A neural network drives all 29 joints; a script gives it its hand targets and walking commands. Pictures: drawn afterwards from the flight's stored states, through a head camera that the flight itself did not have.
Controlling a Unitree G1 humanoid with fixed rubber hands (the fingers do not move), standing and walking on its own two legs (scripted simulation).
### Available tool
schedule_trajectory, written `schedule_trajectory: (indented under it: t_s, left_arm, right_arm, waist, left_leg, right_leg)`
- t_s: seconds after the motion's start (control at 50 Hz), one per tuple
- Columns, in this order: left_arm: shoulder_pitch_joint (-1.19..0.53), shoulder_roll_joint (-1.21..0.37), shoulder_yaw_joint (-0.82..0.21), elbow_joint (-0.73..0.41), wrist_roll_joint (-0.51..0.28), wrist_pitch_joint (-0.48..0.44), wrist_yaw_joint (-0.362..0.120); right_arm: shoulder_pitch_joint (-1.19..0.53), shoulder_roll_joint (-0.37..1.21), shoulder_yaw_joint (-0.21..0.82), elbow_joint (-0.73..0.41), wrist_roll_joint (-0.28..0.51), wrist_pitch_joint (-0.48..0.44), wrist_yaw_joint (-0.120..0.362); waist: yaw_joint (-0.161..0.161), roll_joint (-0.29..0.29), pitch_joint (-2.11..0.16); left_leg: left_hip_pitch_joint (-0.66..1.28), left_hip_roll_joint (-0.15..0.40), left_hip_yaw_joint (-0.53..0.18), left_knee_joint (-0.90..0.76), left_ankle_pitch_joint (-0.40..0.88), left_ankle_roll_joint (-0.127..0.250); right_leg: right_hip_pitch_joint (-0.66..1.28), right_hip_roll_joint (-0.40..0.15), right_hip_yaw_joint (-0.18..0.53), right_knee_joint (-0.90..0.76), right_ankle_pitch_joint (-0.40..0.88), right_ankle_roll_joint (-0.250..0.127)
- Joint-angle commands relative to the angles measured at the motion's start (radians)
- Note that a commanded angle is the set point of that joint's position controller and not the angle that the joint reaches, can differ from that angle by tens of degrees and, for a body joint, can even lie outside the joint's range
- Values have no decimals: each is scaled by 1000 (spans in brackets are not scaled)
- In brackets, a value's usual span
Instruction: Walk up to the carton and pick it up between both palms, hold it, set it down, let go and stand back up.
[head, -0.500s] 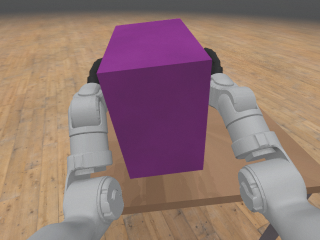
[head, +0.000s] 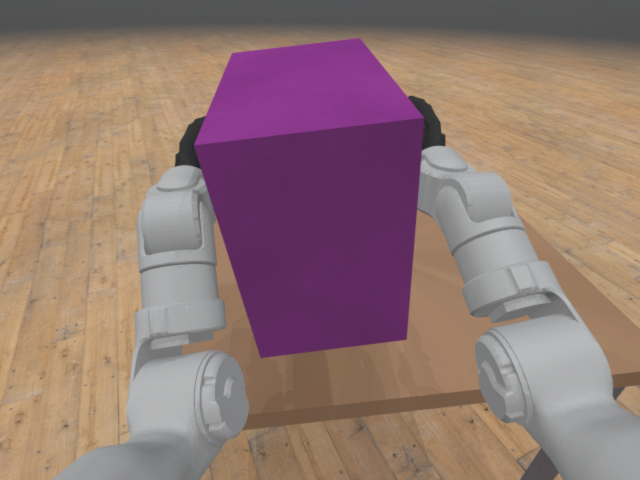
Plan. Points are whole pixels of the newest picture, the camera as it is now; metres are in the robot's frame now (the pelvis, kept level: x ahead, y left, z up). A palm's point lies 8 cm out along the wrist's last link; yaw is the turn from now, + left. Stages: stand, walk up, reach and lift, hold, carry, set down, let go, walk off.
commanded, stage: hold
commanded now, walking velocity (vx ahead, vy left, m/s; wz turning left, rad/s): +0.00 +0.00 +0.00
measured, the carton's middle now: (313, 187) +0.40 +0.00 +0.25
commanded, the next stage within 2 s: set down in 0.14 s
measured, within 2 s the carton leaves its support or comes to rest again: neither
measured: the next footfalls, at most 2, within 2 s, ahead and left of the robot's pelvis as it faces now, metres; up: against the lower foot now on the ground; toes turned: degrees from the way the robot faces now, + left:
none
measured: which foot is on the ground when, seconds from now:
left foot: down 0.00-1.00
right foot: down 0.00-1.00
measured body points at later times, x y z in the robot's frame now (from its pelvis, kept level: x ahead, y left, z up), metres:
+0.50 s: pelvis +0.00 +0.00 +0.00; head -0.07 +0.03 +0.44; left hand +0.40 +0.15 +0.29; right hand +0.40 -0.12 +0.29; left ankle +0.02 +0.13 -0.75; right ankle +0.01 -0.12 -0.75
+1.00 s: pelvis +0.00 +0.01 +0.00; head -0.03 +0.05 +0.45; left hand +0.42 +0.14 +0.23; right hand +0.41 -0.13 +0.22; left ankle +0.02 +0.13 -0.75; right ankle +0.01 -0.12 -0.75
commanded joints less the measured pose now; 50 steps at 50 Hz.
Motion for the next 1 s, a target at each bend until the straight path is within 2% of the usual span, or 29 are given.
schedule_trajectory:
  t_s: [0.0,0.06,0.12,0.16,0.2,0.28,0.34,0.4,0.44,0.5,0.54,0.6,0.68,0.74,0.86,0.98]
  left_arm:
    - [-744,-517,-440,-54,-158,-60,-135]
    - [-751,-521,-440,-39,-161,-62,-132]
    - [-736,-523,-442,-47,-160,-61,-131]
    - [-776,-508,-446,-62,-186,-78,-129]
    - [-789,-502,-429,-18,-173,-102,-132]
    - [-802,-471,-372,39,-122,-188,-147]
    - [-751,-446,-311,118,-56,-250,-165]
    - [-668,-428,-269,169,1,-275,-184]
    - [-637,-426,-260,167,19,-284,-193]
    - [-588,-456,-291,139,13,-296,-195]
    - [-575,-484,-334,90,-1,-309,-187]
    - [-550,-545,-433,6,-44,-326,-162]
    - [-540,-567,-515,-36,-64,-335,-134]
    - [-538,-568,-540,-46,-74,-342,-115]
    - [-534,-544,-495,40,-66,-347,-92]
    - [-527,-539,-428,120,-54,-358,-91]
  right_arm:
    - [-749,634,248,-282,139,-36,103]
    - [-759,632,246,-281,137,-38,105]
    - [-742,636,253,-278,140,-37,104]
    - [-784,622,233,-299,111,-64,110]
    - [-795,618,211,-255,87,-93,118]
    - [-778,604,133,-163,-8,-195,146]
    - [-746,577,71,-80,-101,-296,172]
    - [-683,540,28,-15,-174,-375,193]
    - [-659,519,9,-10,-205,-419,202]
    - [-635,498,13,-49,-227,-481,205]
    - [-638,498,39,-96,-224,-521,206]
    - [-664,499,115,-230,-193,-575,202]
    - [-659,490,160,-287,-185,-597,199]
    - [-654,493,165,-302,-188,-600,204]
    - [-642,473,99,-223,-234,-583,230]
    - [-632,476,58,-142,-266,-579,246]
  waist:
    - [-7,66,-345]
    - [-6,72,-334]
    - [-6,66,-344]
    - [-8,38,-360]
    - [-8,39,-342]
    - [-7,38,-312]
    - [1,27,-255]
    - [-7,21,-188]
    - [-15,24,-165]
    - [-30,37,-177]
    - [-34,51,-231]
    - [-41,71,-335]
    - [-51,81,-375]
    - [-39,87,-400]
    - [-7,70,-371]
    - [12,43,-343]
  left_leg:
    - [4,-89,29,-61,171,-20]
    - [2,-87,28,-62,161,-21]
    - [16,-89,27,-54,195,-20]
    - [61,-97,18,-44,205,-18]
    - [76,-97,19,-46,186,-14]
    - [80,-93,27,-74,111,1]
    - [95,-90,44,-97,78,13]
    - [114,-87,58,-114,88,21]
    - [125,-85,65,-114,116,20]
    - [169,-81,67,-85,224,3]
    - [215,-81,64,-50,326,-13]
    - [281,-75,48,12,496,-43]
    - [297,-71,33,31,496,-46]
    - [282,-66,32,28,452,-45]
    - [240,-60,42,-21,291,-27]
    - [215,-61,52,-43,270,-14]
  right_leg:
    - [113,87,25,-17,163,65]
    - [98,90,21,-19,144,64]
    - [111,89,21,-15,188,64]
    - [58,83,7,-33,172,74]
    - [37,80,2,-43,144,75]
    - [35,63,-11,-59,80,73]
    - [59,52,-27,-76,50,72]
    - [85,44,-42,-88,69,67]
    - [97,44,-54,-90,86,63]
    - [118,49,-71,-84,160,57]
    - [123,58,-82,-72,222,54]
    - [143,68,-90,-56,332,49]
    - [113,63,-89,-52,329,47]
    - [92,60,-86,-50,301,43]
    - [40,52,-84,-65,182,39]
    - [54,49,-77,-67,206,45]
